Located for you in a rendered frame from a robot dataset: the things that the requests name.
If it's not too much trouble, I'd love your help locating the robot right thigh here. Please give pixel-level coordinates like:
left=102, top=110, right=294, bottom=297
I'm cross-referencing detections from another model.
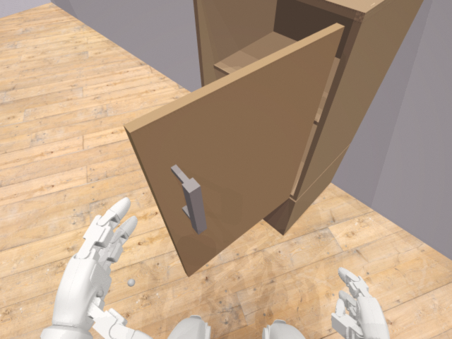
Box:
left=262, top=323, right=306, bottom=339

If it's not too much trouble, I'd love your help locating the cupboard door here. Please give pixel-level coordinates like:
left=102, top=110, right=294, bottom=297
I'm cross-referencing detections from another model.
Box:
left=124, top=23, right=345, bottom=277

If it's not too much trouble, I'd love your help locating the robot left thigh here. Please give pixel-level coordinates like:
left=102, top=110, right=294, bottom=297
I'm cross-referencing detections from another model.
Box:
left=167, top=318, right=211, bottom=339

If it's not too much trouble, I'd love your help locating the right robot hand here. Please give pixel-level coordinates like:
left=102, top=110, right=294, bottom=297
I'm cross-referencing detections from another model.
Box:
left=331, top=267, right=390, bottom=339

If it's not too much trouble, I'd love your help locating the robot thigh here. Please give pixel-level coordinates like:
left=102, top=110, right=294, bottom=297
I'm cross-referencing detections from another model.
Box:
left=262, top=323, right=306, bottom=339
left=167, top=318, right=211, bottom=339

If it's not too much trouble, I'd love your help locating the left robot hand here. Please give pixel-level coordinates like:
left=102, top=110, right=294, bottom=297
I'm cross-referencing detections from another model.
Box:
left=52, top=197, right=153, bottom=339

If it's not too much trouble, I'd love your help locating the handle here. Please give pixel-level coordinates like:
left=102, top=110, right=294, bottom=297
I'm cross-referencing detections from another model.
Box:
left=171, top=165, right=207, bottom=234

